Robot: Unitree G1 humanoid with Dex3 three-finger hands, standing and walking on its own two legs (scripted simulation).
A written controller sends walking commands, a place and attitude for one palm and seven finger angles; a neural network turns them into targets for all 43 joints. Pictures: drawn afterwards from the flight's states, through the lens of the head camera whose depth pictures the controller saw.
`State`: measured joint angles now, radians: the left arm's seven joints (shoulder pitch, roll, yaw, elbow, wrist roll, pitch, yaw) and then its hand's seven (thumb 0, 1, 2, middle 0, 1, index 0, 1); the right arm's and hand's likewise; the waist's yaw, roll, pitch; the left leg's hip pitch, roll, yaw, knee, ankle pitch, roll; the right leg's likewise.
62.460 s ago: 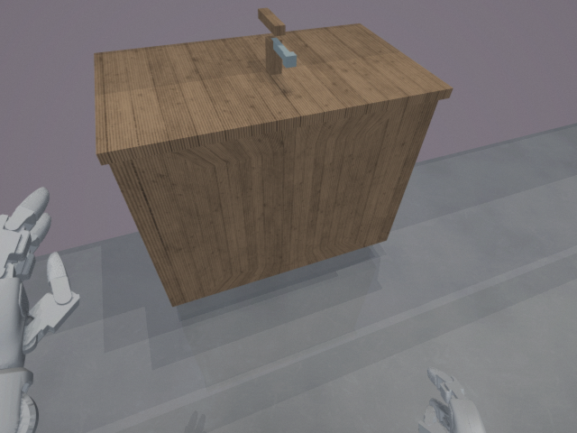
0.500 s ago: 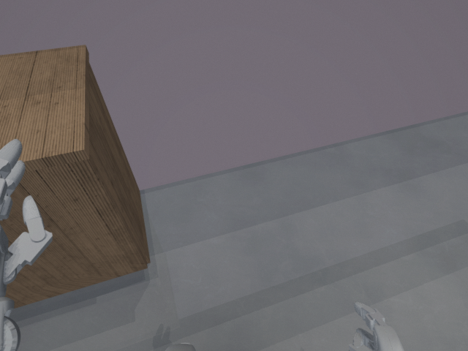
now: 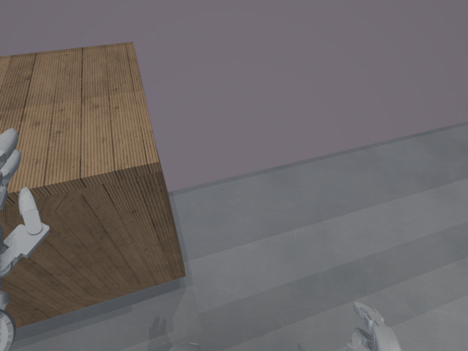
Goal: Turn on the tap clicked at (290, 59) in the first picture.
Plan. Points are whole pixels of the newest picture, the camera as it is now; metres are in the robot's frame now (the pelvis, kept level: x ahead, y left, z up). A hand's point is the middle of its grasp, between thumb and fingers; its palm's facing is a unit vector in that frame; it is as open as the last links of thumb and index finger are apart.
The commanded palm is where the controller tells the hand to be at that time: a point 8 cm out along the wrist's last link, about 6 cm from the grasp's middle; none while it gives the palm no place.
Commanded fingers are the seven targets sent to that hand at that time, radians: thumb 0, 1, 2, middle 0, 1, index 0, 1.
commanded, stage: come to a stop and stand still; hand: left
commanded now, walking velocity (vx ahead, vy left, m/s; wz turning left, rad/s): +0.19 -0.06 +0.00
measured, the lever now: out of the picture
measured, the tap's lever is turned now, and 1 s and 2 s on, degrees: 84 84 84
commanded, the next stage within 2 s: look again from close up in 1.82 s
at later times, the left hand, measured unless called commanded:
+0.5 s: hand (4, 183) +0.26 +0.31 +0.19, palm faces +0.39 -0.84 -0.38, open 7.4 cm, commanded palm +0.21 +0.35 +0.20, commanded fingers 0.00 0.90 0.90 -0.20 -0.30 -0.20 -0.30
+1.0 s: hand (28, 210) +0.24 +0.28 +0.17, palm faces +0.28 -0.87 -0.40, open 7.4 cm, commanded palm +0.19 +0.32 +0.20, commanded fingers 0.00 0.90 0.90 -0.20 -0.30 -0.20 -0.30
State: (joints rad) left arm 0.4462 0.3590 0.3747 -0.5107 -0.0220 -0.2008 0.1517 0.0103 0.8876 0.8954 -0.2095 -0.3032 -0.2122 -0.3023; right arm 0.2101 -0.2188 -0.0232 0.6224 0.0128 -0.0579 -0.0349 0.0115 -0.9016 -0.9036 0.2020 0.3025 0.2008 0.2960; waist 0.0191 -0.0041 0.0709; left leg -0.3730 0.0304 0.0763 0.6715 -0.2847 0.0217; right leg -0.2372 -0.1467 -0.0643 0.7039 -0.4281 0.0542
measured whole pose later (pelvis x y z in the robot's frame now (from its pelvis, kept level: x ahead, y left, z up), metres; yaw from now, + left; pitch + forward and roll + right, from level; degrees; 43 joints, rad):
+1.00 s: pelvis +0.02 +0.05 +0.02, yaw -2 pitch +0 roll -1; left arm 0.46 0.37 0.33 -0.41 -0.04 -0.25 0.05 0.01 0.89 0.90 -0.21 -0.30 -0.21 -0.30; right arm 0.30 -0.20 0.02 0.56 0.01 -0.13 -0.02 0.01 -0.90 -0.90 0.20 0.30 0.20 0.30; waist 0.00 0.00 0.00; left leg -0.28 -0.03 0.11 0.50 -0.22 0.06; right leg -0.24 0.09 -0.02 0.44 -0.20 -0.06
